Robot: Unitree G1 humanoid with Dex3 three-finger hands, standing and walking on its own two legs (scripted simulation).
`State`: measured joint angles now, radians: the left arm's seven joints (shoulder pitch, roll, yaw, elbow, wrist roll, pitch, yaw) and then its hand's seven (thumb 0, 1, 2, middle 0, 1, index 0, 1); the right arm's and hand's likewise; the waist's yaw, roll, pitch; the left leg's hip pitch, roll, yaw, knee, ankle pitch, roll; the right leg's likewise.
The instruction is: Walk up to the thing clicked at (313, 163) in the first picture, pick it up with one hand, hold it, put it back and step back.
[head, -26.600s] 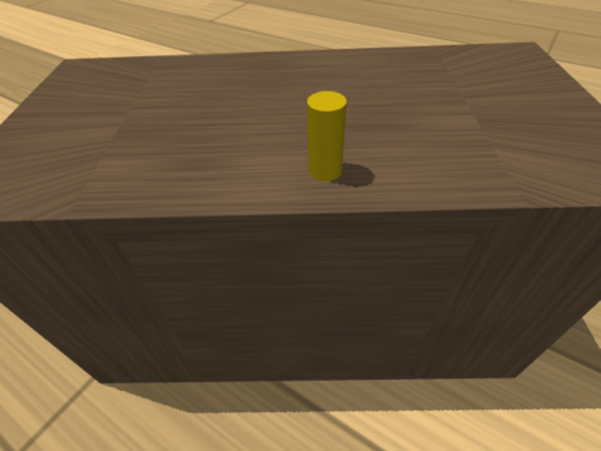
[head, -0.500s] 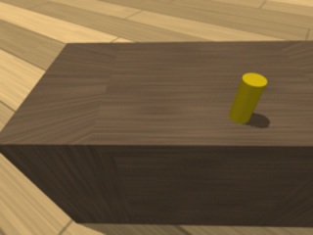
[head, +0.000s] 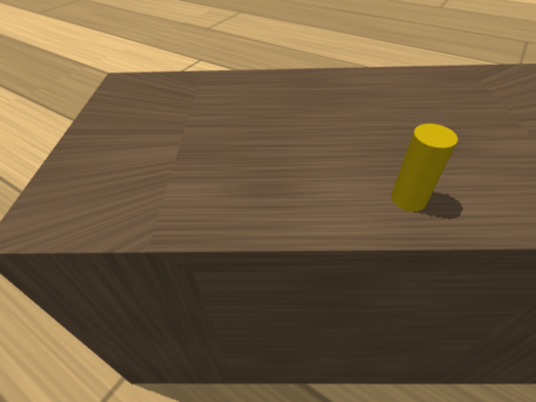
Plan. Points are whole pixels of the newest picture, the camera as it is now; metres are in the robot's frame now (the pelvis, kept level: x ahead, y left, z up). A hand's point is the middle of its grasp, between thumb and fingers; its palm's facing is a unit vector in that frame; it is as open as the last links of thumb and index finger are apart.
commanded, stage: home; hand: right
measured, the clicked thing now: (420, 170) +0.48 -0.23 +0.09
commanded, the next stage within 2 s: stand in 0.02 s
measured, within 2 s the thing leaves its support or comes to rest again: neither
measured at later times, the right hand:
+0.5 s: hand out of the picture +0.07 -0.26 -0.16, palm faces -0.03 +0.94 -0.35, open 10.8 cm
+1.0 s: hand out of the picture +0.08 -0.26 -0.16, palm faces -0.02 +0.94 -0.35, open 7.4 cm
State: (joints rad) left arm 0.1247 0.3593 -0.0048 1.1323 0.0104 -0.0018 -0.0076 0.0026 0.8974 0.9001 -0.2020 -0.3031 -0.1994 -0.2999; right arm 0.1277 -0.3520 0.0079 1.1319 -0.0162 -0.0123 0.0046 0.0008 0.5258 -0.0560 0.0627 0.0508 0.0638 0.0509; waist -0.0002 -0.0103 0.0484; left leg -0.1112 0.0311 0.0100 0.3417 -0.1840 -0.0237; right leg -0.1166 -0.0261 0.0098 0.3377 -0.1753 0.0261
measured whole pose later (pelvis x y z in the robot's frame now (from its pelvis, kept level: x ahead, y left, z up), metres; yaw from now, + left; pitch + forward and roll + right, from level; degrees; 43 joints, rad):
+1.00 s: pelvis +0.01 +0.00 +0.00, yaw +0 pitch -2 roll +0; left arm 0.11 0.36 0.00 1.12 0.01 -0.01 0.00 0.00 0.90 0.90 -0.20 -0.30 -0.20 -0.30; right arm 0.12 -0.35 0.00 1.13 -0.02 -0.01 0.01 0.01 -0.90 -0.90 0.21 0.30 0.21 0.30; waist 0.00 -0.01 0.05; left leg -0.10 0.04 0.01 0.32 -0.19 -0.03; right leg -0.11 -0.02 0.01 0.32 -0.18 0.02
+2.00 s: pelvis +0.01 +0.00 +0.00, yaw -1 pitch -2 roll +0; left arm 0.12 0.36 0.00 1.12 0.01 -0.01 0.00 0.00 0.90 0.90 -0.20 -0.30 -0.20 -0.30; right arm 0.12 -0.35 -0.01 1.13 -0.02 -0.01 0.01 0.01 -0.91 -0.90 0.21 0.30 0.21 0.30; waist 0.00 -0.01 0.05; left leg -0.09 0.04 0.02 0.32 -0.19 -0.03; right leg -0.11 -0.02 0.02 0.33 -0.18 0.02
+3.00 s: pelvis -0.05 +0.01 -0.03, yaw -1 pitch -1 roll +1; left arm 0.06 0.40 0.04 0.90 0.03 0.05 0.01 0.00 0.90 0.90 -0.20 -0.30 -0.20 -0.30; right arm 0.09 -0.41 -0.07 0.94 0.00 0.05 0.02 0.01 -0.91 -0.90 0.20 0.30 0.21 0.30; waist -0.01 -0.03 0.17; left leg -0.35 -0.03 -0.04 0.88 -0.49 0.04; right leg -0.38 -0.04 0.05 0.64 -0.24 0.02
